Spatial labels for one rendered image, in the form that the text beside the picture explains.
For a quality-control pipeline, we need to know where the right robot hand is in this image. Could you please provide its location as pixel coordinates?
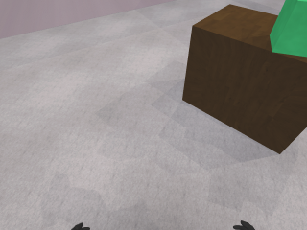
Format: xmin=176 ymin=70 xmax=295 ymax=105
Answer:
xmin=233 ymin=220 xmax=255 ymax=230

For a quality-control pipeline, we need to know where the pedestal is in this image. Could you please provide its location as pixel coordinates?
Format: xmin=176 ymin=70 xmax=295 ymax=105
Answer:
xmin=182 ymin=4 xmax=307 ymax=154

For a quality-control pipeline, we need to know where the carton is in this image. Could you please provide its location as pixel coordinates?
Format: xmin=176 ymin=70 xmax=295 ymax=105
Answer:
xmin=270 ymin=0 xmax=307 ymax=57

